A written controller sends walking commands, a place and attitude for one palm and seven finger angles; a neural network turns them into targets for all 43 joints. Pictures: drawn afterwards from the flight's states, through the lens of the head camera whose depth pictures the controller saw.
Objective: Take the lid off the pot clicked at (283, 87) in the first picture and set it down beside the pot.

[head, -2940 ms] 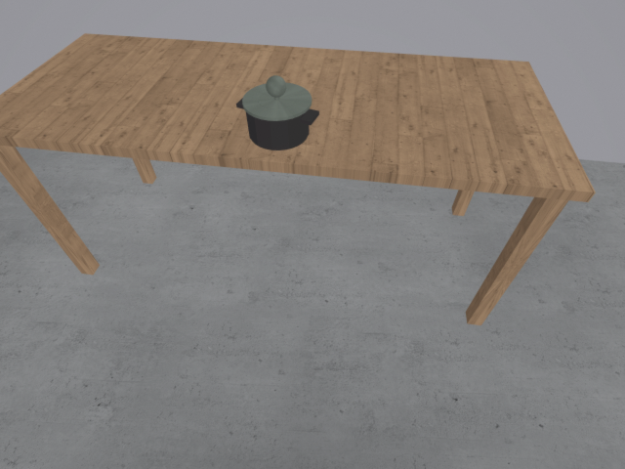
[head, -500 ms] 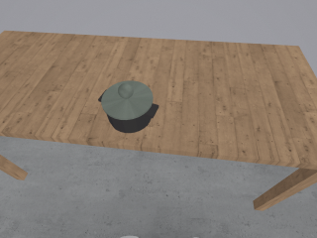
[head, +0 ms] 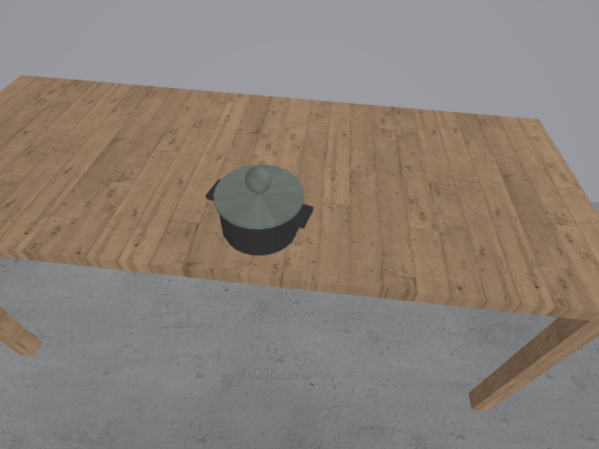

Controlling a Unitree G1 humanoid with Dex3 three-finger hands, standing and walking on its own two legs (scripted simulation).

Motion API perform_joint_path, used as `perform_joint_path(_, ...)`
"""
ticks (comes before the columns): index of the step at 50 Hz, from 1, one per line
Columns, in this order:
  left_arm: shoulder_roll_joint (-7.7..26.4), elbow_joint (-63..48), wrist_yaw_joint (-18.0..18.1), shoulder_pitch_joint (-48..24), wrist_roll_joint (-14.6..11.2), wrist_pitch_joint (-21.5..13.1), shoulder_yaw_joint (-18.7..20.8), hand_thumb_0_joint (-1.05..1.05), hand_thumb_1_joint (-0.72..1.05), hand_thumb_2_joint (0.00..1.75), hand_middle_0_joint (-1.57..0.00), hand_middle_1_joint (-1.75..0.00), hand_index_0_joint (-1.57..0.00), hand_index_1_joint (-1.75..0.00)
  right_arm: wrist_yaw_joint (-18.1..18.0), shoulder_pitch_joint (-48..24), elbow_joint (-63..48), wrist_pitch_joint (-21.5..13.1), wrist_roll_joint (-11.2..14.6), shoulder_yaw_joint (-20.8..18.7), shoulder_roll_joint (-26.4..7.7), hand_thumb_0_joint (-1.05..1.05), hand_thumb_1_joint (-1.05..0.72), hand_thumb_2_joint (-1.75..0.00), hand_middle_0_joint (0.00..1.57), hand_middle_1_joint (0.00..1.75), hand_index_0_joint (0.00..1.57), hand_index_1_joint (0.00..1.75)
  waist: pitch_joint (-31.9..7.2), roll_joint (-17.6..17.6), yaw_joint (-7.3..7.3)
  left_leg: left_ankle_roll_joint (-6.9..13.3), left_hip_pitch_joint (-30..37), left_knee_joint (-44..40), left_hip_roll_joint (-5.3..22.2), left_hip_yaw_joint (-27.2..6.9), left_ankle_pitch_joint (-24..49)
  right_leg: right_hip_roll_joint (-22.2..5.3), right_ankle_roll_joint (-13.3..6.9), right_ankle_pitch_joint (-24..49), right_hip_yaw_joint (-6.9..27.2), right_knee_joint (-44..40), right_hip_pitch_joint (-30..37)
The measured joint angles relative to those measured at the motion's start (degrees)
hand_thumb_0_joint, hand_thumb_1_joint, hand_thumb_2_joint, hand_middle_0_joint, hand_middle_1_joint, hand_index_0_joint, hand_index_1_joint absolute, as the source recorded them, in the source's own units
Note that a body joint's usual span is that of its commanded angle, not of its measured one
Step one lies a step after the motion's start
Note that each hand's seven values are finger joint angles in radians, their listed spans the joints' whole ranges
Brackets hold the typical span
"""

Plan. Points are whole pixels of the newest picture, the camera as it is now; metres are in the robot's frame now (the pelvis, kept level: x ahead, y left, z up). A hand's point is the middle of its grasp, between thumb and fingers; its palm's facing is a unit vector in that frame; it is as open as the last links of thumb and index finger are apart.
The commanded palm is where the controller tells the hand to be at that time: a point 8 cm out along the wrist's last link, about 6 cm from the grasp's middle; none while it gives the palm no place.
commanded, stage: come to a stop and stand still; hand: left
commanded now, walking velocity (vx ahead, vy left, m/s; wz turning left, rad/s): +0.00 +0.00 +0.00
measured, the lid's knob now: (258, 179) +0.55 +0.11 +0.04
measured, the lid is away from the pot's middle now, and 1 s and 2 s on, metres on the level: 0.00 0.00 0.00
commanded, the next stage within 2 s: look again from close up in 0.12 s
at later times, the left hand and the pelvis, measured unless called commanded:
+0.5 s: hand out of the picture +0.03 +0.15 -0.18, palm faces +0.02 -0.98 -0.21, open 7.3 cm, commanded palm none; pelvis +0.02 -0.02 +0.00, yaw +0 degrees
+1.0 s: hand out of the picture +0.02 +0.15 -0.18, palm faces +0.02 -0.98 -0.19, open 7.4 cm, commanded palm none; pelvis +0.03 -0.02 +0.00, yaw +0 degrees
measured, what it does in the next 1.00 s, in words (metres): stands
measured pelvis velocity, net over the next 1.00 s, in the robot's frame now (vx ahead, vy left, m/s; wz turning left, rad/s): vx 0.03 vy -0.02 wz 0.00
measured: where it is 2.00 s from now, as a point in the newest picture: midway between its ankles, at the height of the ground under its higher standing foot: outside the picture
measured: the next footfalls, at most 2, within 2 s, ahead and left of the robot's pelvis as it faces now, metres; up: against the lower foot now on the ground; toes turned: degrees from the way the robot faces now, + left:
none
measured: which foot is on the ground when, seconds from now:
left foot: down 0.00-1.00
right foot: down 0.00-1.00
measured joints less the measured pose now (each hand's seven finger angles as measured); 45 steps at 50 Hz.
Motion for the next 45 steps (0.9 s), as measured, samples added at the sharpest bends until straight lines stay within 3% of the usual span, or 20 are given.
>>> perform_joint_path(3, -1.9, -0.3, 0.7, 1.2, -0.1, -1.3, -1.7, 0.0, 0.91, 0.9, -0.19, -0.3, -0.19, -0.3, 1.0, 0.1, -1.3, 0.6, 0.0, 0.3, -1.3, 0.0, -0.91, -0.9, 0.2, 0.3, 0.2, 0.3, 1.3, 3.4, -0.79, -0.5, -2.6, 4.2, 2.1, -0.8, -1.9, 2.1, -0.5, 0.4, -0.6, 0.9, -1.1)
perform_joint_path(9, -3.7, -0.8, 0.4, 2.4, -0.2, -1.7, -2.5, 0.0, 0.91, 0.9, -0.19, -0.3, -0.2, -0.3, 1.3, 2.8, -2.3, 0.3, -0.2, 0.7, -1.5, 0.0, -0.91, -0.9, 0.2, 0.3, 0.2, 0.3, 0.4, 4.8, -1.31, -0.6, -3.6, 7.3, 1.8, -1.1, -4.0, 1.8, -0.9, -2.7, -1.0, 5.5, -2.7)
perform_joint_path(19, -3.5, -2.0, 1.0, 0.2, -0.4, -2.5, -2.6, 0.01, 0.92, 0.9, -0.2, -0.3, -0.2, -0.3, 0.7, 2.1, 0.0, -0.4, 0.1, 1.8, 0.2, 0.02, -0.92, -0.9, 0.2, 0.3, 0.2, 0.3, -0.1, 3.1, -0.69, -1.3, -0.5, 4.8, 1.5, -0.6, -4.1, 1.6, -1.5, -3.9, -0.5, 5.3, -0.8)
perform_joint_path(45, -1.1, -2.7, 0.6, -0.5, -0.6, -2.1, -2.5, 0.0, 0.91, 0.9, -0.2, -0.3, -0.2, -0.3, 0.1, -2.6, 0.4, -0.8, 0.6, 1.5, -0.8, 0.01, -0.92, -0.9, 0.2, 0.3, 0.2, 0.3, 0.8, 0.1, 0.43, -2.2, 2.9, 0.2, 2.2, -0.4, -3.1, 2.3, -2.1, -2.4, -0.2, 0.2, 2.6)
